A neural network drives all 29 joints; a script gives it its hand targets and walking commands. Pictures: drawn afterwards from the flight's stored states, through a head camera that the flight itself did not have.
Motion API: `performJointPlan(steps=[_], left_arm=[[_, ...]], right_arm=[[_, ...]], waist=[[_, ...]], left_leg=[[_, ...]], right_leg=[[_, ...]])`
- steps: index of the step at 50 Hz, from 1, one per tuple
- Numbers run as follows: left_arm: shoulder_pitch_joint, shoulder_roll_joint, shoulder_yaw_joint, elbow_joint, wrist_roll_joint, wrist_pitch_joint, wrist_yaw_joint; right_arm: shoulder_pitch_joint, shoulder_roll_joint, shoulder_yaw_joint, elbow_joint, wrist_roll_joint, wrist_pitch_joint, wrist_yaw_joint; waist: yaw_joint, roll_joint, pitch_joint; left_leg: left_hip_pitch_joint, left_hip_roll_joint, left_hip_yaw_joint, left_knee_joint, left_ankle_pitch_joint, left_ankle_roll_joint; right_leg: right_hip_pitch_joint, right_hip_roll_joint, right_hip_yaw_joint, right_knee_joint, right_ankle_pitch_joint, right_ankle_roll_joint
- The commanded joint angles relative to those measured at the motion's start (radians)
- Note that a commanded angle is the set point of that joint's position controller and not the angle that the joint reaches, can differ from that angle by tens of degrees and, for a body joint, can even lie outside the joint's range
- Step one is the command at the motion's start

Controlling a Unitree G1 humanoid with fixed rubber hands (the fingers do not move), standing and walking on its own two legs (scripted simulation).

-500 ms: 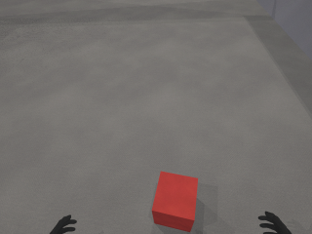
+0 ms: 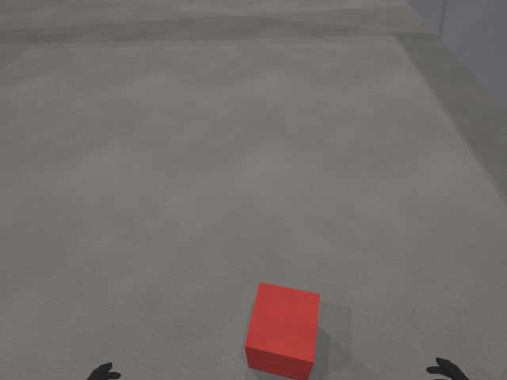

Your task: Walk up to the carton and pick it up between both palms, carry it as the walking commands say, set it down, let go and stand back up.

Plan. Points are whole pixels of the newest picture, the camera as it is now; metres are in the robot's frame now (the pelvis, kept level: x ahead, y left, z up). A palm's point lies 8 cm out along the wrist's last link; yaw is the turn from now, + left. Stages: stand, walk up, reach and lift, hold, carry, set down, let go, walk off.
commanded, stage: stand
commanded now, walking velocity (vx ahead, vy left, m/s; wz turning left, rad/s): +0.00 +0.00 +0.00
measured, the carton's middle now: (283, 332) +0.43 -0.05 -0.65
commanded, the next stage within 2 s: none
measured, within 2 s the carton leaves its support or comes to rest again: neither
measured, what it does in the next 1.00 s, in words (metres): stands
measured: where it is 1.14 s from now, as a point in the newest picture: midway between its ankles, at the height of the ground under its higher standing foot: outside the picture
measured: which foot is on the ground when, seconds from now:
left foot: down 0.00-1.00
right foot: down 0.00-1.00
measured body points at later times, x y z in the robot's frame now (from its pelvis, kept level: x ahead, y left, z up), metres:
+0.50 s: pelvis -0.02 +0.01 +0.00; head -0.03 +0.00 +0.45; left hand +0.08 +0.32 -0.10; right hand +0.08 -0.31 -0.11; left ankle -0.05 +0.13 -0.74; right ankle -0.01 -0.10 -0.74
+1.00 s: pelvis -0.02 +0.01 +0.01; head -0.03 +0.00 +0.46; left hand +0.07 +0.33 -0.11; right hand +0.07 -0.31 -0.11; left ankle -0.05 +0.13 -0.74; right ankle -0.01 -0.10 -0.74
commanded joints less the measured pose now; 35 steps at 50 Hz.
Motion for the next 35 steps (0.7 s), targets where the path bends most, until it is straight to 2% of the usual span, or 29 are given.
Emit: performJointPlan(steps=[1,18,35], left_arm=[[-0.039,0.167,0.038,-0.022,-0.004,-0.017,0.003],[-0.065,0.189,0.023,0.061,-0.009,-0.022,-0.003],[-0.066,0.209,0.010,0.119,-0.014,-0.023,-0.003]], right_arm=[[-0.040,-0.148,-0.031,-0.032,0.001,-0.019,-0.005],[-0.043,-0.172,-0.024,0.062,0.006,-0.026,-0.001],[-0.044,-0.185,-0.017,0.122,0.013,-0.024,0.004]], waist=[[0.003,-0.016,-0.040],[0.004,-0.018,-0.005],[0.007,-0.024,0.003]], left_leg=[[-0.035,0.096,-0.068,-0.061,0.244,0.011],[-0.033,0.104,-0.078,-0.111,0.169,0.023],[-0.027,0.108,-0.076,-0.129,0.155,0.028]], right_leg=[[0.067,-0.126,0.125,-0.062,0.228,0.005],[0.052,-0.135,0.148,-0.105,0.136,0.006],[0.048,-0.141,0.154,-0.121,0.118,0.006]])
